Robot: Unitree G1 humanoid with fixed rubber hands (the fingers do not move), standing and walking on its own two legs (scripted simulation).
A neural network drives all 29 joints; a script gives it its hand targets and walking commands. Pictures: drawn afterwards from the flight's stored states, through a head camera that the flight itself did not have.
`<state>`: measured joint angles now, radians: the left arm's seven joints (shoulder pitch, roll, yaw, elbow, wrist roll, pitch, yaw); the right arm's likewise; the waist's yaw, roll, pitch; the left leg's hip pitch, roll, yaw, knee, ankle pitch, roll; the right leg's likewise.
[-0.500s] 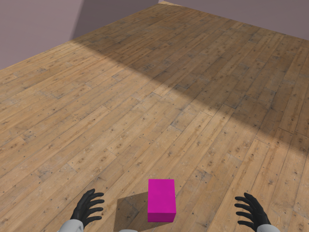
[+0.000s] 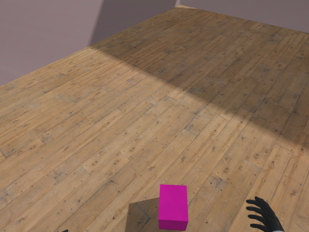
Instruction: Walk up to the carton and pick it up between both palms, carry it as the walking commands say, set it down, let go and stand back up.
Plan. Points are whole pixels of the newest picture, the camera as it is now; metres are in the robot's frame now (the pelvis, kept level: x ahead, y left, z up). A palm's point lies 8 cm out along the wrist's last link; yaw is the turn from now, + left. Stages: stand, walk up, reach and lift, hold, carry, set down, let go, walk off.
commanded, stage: stand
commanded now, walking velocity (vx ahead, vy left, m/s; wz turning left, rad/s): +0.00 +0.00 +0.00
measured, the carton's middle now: (172, 207) +0.40 -0.03 -0.65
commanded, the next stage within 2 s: none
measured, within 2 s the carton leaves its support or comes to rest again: neither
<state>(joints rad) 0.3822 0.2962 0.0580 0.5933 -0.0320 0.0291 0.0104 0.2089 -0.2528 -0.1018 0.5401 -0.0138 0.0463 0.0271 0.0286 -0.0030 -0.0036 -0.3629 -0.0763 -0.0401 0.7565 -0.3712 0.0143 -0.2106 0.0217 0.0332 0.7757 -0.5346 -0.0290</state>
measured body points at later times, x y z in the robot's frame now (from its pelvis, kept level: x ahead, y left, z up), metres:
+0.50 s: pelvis +0.01 -0.01 +0.01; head +0.00 -0.02 +0.46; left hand +0.13 +0.28 -0.07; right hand +0.17 -0.28 -0.07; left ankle +0.02 +0.11 -0.71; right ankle -0.07 -0.10 -0.71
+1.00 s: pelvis -0.02 +0.01 +0.01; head -0.04 +0.01 +0.46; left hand +0.10 +0.29 -0.07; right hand +0.14 -0.27 -0.06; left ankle +0.02 +0.11 -0.71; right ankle -0.07 -0.10 -0.71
